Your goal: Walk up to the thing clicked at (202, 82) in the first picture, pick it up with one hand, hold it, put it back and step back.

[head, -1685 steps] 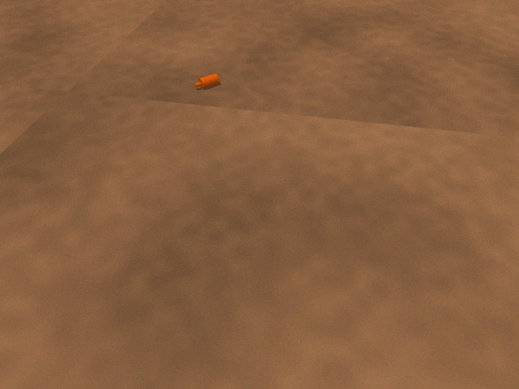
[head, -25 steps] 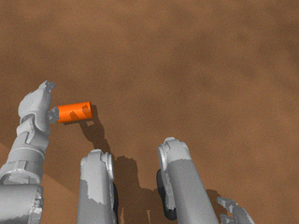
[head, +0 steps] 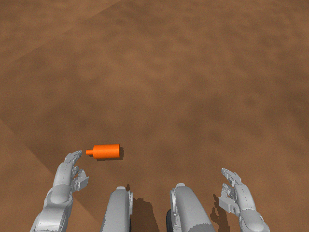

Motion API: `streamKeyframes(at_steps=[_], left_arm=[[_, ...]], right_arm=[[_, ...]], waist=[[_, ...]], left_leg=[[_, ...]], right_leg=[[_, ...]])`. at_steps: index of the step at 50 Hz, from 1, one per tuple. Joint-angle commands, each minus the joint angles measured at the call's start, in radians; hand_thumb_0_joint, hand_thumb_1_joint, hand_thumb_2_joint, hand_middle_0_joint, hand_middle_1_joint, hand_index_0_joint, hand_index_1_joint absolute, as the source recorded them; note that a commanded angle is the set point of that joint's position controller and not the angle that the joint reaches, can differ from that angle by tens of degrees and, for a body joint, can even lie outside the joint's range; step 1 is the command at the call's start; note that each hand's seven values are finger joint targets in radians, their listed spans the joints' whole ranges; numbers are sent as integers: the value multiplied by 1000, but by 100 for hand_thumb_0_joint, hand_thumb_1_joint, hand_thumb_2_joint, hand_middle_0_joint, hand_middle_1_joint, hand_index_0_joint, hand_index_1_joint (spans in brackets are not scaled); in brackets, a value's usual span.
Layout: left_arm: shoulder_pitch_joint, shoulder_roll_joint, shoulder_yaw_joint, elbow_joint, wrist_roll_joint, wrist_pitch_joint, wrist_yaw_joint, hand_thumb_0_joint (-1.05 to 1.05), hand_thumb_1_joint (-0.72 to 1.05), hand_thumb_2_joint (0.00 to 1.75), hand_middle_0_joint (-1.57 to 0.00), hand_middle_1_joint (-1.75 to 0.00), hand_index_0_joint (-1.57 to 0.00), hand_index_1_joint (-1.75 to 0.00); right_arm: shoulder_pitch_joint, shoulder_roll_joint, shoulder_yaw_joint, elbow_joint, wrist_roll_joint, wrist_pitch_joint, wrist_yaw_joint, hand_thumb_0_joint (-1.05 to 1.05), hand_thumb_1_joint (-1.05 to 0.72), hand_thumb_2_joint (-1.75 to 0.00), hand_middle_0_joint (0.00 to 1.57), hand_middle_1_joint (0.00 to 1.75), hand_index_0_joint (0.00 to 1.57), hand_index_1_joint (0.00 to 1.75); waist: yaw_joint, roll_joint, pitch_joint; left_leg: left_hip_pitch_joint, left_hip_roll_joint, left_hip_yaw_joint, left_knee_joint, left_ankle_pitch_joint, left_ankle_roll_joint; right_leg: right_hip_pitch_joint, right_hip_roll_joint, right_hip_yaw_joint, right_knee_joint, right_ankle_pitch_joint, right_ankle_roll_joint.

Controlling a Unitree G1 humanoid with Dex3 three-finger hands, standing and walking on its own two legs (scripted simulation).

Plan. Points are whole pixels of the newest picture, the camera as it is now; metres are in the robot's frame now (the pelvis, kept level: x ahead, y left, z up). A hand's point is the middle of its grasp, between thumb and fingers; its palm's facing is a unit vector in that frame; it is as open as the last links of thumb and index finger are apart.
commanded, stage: home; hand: left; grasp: from above
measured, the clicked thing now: (103, 151) +0.51 +0.24 -0.57
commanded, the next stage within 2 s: none
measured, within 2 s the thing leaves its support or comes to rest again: neither
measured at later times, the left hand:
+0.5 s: hand (57, 196) +0.21 +0.19 +0.06, palm faces +0.08 -0.97 -0.22, open 7.4 cm
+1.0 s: hand (60, 199) +0.21 +0.19 +0.06, palm faces +0.07 -0.98 -0.21, open 7.4 cm
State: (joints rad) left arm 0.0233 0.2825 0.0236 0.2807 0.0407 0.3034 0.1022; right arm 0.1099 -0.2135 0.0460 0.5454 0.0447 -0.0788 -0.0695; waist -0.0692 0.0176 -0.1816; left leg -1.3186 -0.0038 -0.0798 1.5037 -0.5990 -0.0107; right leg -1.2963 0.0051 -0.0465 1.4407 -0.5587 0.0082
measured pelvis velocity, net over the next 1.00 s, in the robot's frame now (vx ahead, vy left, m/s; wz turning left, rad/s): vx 0.05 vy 0.00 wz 0.03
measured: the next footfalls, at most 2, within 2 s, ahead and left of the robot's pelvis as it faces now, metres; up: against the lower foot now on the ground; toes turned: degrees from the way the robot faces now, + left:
none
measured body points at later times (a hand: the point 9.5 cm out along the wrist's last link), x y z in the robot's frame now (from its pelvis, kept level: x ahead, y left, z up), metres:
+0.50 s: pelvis +0.06 +0.01 +0.11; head +0.07 +0.01 +0.56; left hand +0.21 +0.24 +0.08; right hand +0.22 -0.24 +0.04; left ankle +0.05 +0.12 -0.57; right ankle +0.06 -0.13 -0.57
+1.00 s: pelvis +0.05 +0.00 +0.11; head +0.07 +0.01 +0.56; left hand +0.20 +0.24 +0.08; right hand +0.22 -0.24 +0.05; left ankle +0.05 +0.12 -0.57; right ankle +0.06 -0.13 -0.57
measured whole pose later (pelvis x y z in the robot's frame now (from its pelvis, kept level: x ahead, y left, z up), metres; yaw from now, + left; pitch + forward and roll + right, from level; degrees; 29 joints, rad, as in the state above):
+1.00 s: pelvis +0.05 +0.00 +0.11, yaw +2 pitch +9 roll -3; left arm 0.50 0.23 0.03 -0.12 -0.05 0.45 0.03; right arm 0.29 -0.22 0.04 0.53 0.01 -0.22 -0.18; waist -0.04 0.04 -0.15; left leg -0.67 0.01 -0.07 1.00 -0.50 0.00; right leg -0.64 0.01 -0.04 0.93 -0.45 0.01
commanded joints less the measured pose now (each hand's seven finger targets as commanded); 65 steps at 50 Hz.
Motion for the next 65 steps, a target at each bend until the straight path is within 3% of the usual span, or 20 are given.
streamKeyframes(at_steps=[1, 8, 16, 21, 25, 28, 34, 39, 43, 59, 65], left_arm=[[-28, 101, 79, -253, -47, -7, 14, 0, 90, 90, -20, -30, -20, -30], [184, 59, 81, -372, -94, 47, 0, 0, 90, 90, -20, -30, -20, -30], [424, 34, 62, -554, -103, 86, -22, 0, 90, 90, -20, -30, -20, -30], [472, 29, 55, -602, -103, 96, -46, 0, 90, 90, -20, -30, -20, -30], [475, 35, 52, -602, -97, 101, -64, 0, 90, 90, -20, -30, -20, -30], [433, 40, 53, -589, -94, 97, -73, 0, 90, 90, -20, -30, -20, -30], [455, 51, 68, -593, -83, 97, -74, 0, 90, 90, -20, -30, -20, -30], [435, 48, 62, -593, -81, 99, -71, 0, 90, 90, -20, -30, -20, -30], [459, 52, 68, -601, -79, 100, -68, 0, 90, 90, -20, -30, -20, -30], [449, 46, 64, -596, -86, 100, -72, 0, 90, 90, -20, -30, -20, -30], [455, 54, 66, -607, -85, 101, -73, 0, 90, 90, -20, -30, -20, -30]], right_arm=[[57, -135, -50, -114, -2, -65, -52, 0, -90, -90, 20, 30, 20, 30], [96, -120, -38, -142, -9, -102, -94, 0, -90, -90, 20, 30, 20, 30], [132, -109, -45, -192, -17, -137, -119, 0, -90, -90, 20, 30, 20, 30], [131, -114, -52, -196, -25, -161, -125, 0, -90, -90, 20, 30, 20, 30], [133, -124, -60, -191, -30, -177, -124, 0, -90, -90, 20, 30, 20, 30], [126, -127, -58, -188, -33, -188, -122, 0, -90, -90, 20, 30, 20, 30], [118, -128, -62, -180, -36, -204, -120, 0, -90, -90, 20, 30, 20, 30], [105, -125, -56, -176, -38, -208, -119, 0, -90, -90, 20, 30, 20, 30], [110, -125, -61, -180, -37, -209, -121, 0, -90, -90, 20, 30, 20, 30], [107, -129, -61, -174, -33, -218, -126, 0, -90, -90, 20, 30, 20, 30], [113, -129, -63, -172, -33, -220, -126, 0, -90, -90, 20, 30, 20, 30]], waist=[[-16, 62, -338], [7, 73, -219], [19, 60, -137], [14, 36, -77], [14, 38, -69], [9, 30, -26], [24, 47, -63], [25, 44, -37], [31, 30, -76], [31, 22, -26], [33, 38, -50]], left_leg=[[386, 0, 8, -343, 167, 33], [540, 3, 10, -508, 220, 25], [681, 3, 18, -626, 328, 21], [706, 5, 11, -665, 344, 23], [727, 4, 14, -669, 392, 20], [715, -3, 21, -672, 334, 27], [739, -7, 30, -665, 377, 24], [721, -10, 30, -675, 311, 28], [729, -9, 30, -659, 360, 28], [695, -4, 27, -679, 246, 28], [709, -2, 30, -666, 308, 25]], right_leg=[[374, 11, 18, -330, 166, -29], [538, 15, 7, -484, 214, -23], [672, 28, -16, -605, 293, -21], [693, 31, -28, -641, 299, -19], [705, 30, -31, -639, 329, -19], [695, 25, -25, -659, 292, -13], [724, 21, -19, -649, 331, -14], [717, 19, -16, -667, 281, -11], [737, 18, -15, -654, 325, -11], [696, 21, -16, -666, 219, -11], [708, 21, -15, -649, 271, -13]])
